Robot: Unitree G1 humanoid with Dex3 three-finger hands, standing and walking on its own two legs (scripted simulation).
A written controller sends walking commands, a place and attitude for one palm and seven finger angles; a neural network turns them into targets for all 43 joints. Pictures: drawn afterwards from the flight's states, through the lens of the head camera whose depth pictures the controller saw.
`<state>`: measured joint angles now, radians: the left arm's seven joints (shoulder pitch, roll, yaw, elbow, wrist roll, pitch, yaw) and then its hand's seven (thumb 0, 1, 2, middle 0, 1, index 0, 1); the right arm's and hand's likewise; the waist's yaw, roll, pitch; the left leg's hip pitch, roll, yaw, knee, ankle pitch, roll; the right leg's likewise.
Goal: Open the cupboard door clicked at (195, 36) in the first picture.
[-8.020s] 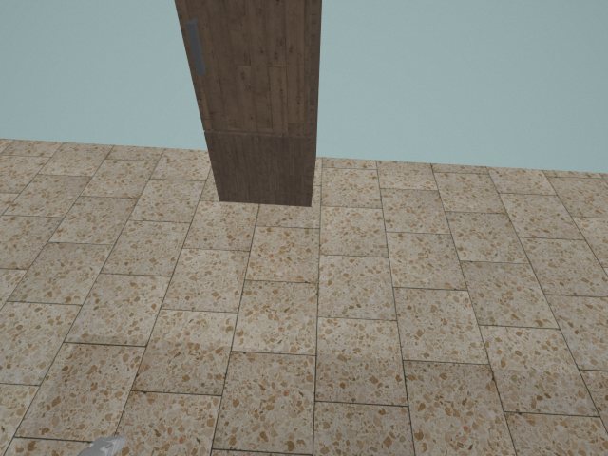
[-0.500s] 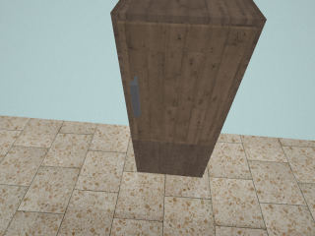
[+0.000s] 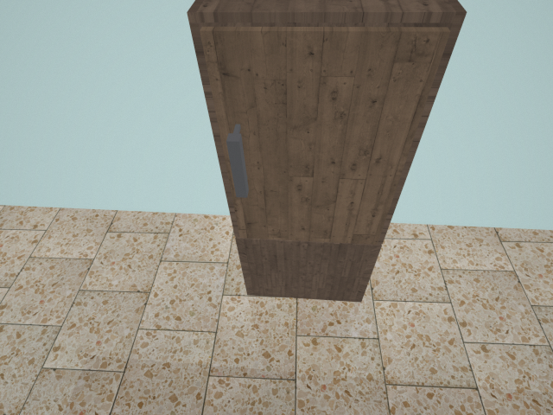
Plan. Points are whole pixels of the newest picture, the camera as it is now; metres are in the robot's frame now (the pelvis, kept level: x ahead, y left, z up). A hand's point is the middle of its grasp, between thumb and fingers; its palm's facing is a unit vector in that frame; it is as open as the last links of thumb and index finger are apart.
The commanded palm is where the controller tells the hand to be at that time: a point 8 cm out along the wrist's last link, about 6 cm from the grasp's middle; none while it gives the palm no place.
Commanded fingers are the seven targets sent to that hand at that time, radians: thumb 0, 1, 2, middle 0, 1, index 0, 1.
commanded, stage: look again from close up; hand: left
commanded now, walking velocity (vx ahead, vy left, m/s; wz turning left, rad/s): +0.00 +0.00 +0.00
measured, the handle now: (240, 161) +0.62 +0.12 -0.01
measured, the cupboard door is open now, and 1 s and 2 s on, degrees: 0 0 0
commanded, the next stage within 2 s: shuffle to correct the standing spot in 0.22 s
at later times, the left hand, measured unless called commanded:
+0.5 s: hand out of the picture -0.01 +0.14 -0.17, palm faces +0.03 -0.98 -0.17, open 7.4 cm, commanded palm none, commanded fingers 0.00 0.90 0.90 -0.20 -0.30 -0.20 -0.30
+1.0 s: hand out of the picture +0.09 +0.14 -0.17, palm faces +0.05 -0.98 -0.21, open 7.3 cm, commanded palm none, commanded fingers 0.00 0.90 0.90 -0.20 -0.30 -0.20 -0.30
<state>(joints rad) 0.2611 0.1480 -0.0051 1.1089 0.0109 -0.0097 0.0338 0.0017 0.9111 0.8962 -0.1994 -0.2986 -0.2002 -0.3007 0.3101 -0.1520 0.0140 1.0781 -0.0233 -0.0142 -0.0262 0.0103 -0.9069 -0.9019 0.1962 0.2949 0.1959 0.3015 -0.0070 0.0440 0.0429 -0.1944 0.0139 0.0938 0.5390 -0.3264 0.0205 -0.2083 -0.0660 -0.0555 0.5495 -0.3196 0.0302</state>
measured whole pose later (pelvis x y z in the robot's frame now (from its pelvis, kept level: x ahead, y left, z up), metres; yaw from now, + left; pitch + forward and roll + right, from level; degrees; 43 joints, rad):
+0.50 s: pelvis +0.01 -0.02 +0.00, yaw +0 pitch +0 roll +1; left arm 0.33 0.14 0.01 1.12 0.02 0.00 0.01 0.00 0.91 0.90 -0.20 -0.30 -0.20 -0.30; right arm 0.31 -0.15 0.00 1.10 -0.03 -0.01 -0.02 0.01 -0.91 -0.90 0.20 0.29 0.20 0.30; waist 0.01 0.00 0.01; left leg -0.20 0.04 0.09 0.54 -0.34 -0.01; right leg -0.23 -0.04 -0.06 0.58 -0.35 -0.01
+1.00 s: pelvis +0.09 -0.04 +0.00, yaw +1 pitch +1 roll +0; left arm 0.24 0.15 0.04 1.07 0.02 0.02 0.04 0.01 0.92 0.90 -0.20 -0.30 -0.20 -0.30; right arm 0.24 -0.15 -0.01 1.07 -0.03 -0.02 -0.06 0.02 -0.94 -0.90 0.20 0.30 0.20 0.30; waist 0.00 0.00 0.09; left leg -0.17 0.04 0.11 0.49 -0.33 0.01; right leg -0.34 -0.05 -0.06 0.71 -0.40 0.00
